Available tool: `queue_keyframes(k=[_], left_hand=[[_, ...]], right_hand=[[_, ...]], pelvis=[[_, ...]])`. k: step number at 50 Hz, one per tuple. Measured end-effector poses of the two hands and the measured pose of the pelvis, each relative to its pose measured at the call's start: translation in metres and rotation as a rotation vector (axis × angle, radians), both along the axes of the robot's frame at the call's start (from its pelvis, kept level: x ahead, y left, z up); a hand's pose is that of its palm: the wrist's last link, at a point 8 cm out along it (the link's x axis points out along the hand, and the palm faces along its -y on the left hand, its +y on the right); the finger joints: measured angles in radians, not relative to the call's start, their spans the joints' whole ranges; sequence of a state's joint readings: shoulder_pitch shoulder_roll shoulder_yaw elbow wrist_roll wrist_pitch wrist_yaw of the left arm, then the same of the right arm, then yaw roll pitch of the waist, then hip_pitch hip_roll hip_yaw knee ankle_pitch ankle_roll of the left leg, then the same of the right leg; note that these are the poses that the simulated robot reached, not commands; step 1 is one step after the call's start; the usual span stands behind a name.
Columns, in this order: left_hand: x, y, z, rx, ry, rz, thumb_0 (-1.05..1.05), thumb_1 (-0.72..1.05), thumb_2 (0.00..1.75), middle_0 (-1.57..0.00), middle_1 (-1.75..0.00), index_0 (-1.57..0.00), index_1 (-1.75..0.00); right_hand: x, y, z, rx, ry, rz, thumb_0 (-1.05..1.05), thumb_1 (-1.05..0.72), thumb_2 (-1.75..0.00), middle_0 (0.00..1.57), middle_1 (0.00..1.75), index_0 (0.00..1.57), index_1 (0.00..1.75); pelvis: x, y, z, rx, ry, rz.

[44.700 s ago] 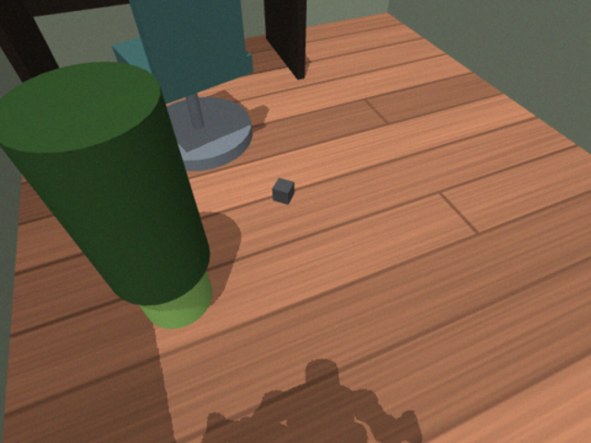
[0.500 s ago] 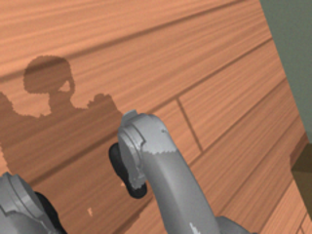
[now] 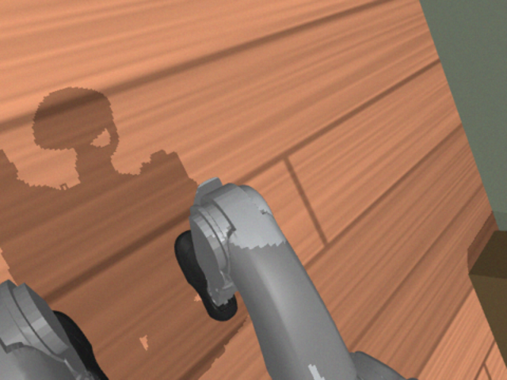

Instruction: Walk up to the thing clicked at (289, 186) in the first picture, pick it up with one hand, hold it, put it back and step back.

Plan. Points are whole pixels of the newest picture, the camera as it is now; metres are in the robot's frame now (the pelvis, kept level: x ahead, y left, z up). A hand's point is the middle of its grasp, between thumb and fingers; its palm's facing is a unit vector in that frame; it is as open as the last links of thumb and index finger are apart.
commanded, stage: withdraw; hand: left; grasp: from above
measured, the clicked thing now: out of the picture +0.43 +0.33 -0.29
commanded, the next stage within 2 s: home in 0.90 s
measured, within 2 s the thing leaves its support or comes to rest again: rests again in 0.42 s
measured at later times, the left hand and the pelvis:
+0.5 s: hand out of the picture +0.43 +0.35 -0.14, palm faces -0.26 -0.25 -0.93, open 12.2 cm; pelvis +0.01 +0.00 +0.02, yaw +3 degrees
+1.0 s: hand out of the picture +0.43 +0.35 -0.16, palm faces -0.47 -0.10 -0.88, open 13.2 cm; pelvis +0.01 +0.00 +0.00, yaw +7 degrees
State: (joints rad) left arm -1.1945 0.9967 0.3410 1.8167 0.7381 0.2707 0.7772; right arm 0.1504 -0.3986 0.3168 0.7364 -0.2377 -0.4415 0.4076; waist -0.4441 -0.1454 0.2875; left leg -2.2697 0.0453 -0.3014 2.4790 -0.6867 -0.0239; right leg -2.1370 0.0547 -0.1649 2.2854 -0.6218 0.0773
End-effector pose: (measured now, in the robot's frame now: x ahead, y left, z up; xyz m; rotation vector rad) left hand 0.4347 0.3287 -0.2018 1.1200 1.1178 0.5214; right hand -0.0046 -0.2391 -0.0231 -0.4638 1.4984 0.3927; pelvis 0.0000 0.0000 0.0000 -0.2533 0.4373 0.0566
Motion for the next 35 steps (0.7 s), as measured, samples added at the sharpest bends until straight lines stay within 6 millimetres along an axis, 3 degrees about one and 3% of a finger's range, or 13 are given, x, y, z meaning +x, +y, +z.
queue_keyframes(k=[5,11,16,21,26,31,35], left_hand=[[0.000,-0.001,0.000,-0.003,-0.002,-0.001,0.00,-0.42,1.02,-0.26,-0.92,-0.22,-0.95],[0.003,0.001,0.006,-0.008,-0.020,-0.018,0.01,-0.37,0.90,-0.28,-0.86,-0.26,-0.87],[0.015,0.007,0.035,0.007,-0.116,-0.082,0.01,-0.31,0.80,-0.32,-0.80,-0.31,-0.79],[0.015,0.016,0.088,0.056,-0.121,-0.234,0.01,-0.24,0.74,-0.36,-0.73,-0.35,-0.72],[-0.007,0.026,0.128,0.079,-0.007,-0.353,0.01,-0.18,0.71,-0.39,-0.68,-0.39,-0.68],[-0.027,0.024,0.135,-0.013,0.089,-0.456,0.00,-0.19,0.73,-0.37,-0.70,-0.37,-0.69],[-0.027,0.015,0.127,-0.080,0.098,-0.587,0.00,-0.23,0.77,-0.34,-0.74,-0.34,-0.74]], right_hand=[[0.001,0.000,0.000,0.002,-0.003,0.006,0.00,-0.89,-0.89,0.20,0.30,0.20,0.30],[0.001,-0.002,-0.001,0.004,-0.001,-0.004,0.00,-0.89,-0.89,0.20,0.30,0.20,0.30],[0.008,-0.005,-0.005,0.008,-0.008,-0.033,0.00,-0.90,-0.89,0.20,0.30,0.20,0.30],[0.040,-0.013,-0.018,0.006,-0.092,-0.091,0.00,-0.90,-0.90,0.20,0.30,0.20,0.30],[0.089,-0.018,-0.035,0.028,-0.226,-0.114,0.00,-0.91,-0.90,0.20,0.30,0.20,0.30],[0.128,-0.016,-0.042,0.046,-0.330,-0.071,0.00,-0.91,-0.90,0.20,0.30,0.20,0.30],[0.143,-0.017,-0.044,0.009,-0.357,-0.037,0.00,-0.91,-0.90,0.20,0.30,0.20,0.30]], pelvis=[[0.000,0.000,0.000,0.000,-0.001,0.001],[-0.001,-0.001,0.001,0.005,0.005,0.003],[0.002,-0.003,0.006,0.017,0.037,0.005],[0.010,-0.003,0.015,0.028,0.111,0.009],[0.013,-0.001,0.023,0.053,0.133,0.025],[0.006,-0.003,0.027,0.088,0.106,0.051],[0.002,-0.007,0.025,0.105,0.088,0.066]])
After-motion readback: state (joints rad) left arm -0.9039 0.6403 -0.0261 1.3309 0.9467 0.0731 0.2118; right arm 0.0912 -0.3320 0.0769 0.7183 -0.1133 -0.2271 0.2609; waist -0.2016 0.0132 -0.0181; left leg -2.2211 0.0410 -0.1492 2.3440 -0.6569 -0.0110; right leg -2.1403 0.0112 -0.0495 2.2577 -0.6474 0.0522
